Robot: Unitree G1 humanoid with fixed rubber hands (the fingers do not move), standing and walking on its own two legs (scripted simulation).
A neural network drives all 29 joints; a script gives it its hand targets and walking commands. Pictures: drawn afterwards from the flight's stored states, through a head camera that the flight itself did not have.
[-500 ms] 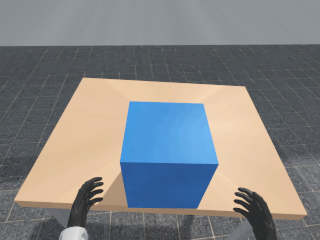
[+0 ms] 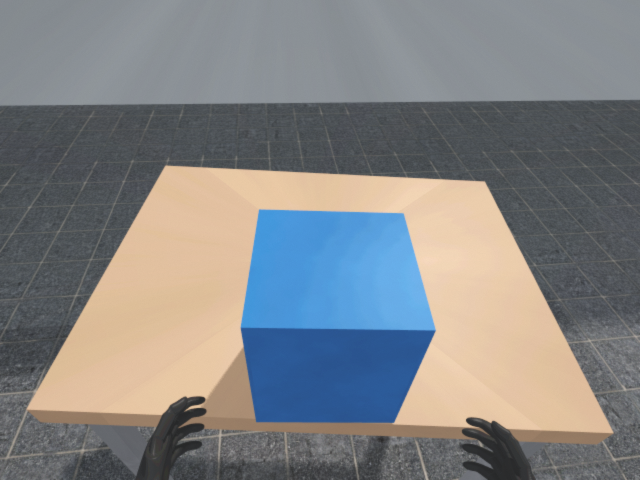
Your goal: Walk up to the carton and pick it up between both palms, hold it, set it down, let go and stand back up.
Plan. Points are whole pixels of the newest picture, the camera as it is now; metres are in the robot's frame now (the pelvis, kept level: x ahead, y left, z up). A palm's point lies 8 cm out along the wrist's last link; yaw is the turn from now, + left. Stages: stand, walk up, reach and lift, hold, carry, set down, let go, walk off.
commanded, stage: set down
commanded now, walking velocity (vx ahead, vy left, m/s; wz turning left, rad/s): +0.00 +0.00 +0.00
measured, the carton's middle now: (328, 319) +0.37 +0.02 +0.00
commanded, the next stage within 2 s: let go in 0.78 s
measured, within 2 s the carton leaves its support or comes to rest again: neither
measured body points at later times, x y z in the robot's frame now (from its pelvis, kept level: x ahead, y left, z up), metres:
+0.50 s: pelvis +0.00 +0.00 +0.00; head +0.00 +0.01 +0.45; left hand +0.16 +0.23 -0.08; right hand +0.18 -0.22 -0.07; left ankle -0.03 +0.12 -0.75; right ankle +0.00 -0.11 -0.75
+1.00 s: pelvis +0.00 +0.00 +0.00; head +0.00 +0.01 +0.45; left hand +0.17 +0.23 -0.09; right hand +0.17 -0.23 -0.09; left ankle -0.03 +0.12 -0.75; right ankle +0.00 -0.11 -0.75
